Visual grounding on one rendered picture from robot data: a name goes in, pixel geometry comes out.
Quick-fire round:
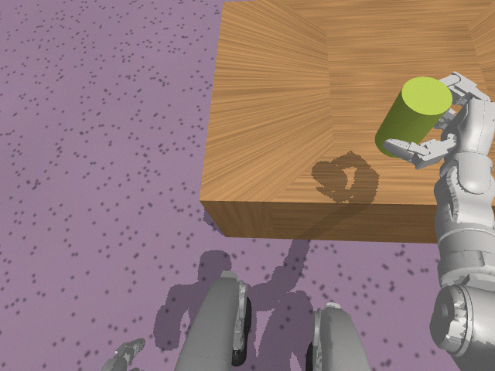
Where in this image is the right robot hand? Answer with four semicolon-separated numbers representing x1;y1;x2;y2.
382;72;495;169

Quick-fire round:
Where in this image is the left robot foot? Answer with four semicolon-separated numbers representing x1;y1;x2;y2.
231;297;251;366

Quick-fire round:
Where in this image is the left robot hand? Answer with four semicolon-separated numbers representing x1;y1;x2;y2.
101;338;145;371

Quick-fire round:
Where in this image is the right robot arm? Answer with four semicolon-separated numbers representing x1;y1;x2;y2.
429;152;495;371

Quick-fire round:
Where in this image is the can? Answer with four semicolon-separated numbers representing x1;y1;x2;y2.
375;77;452;158

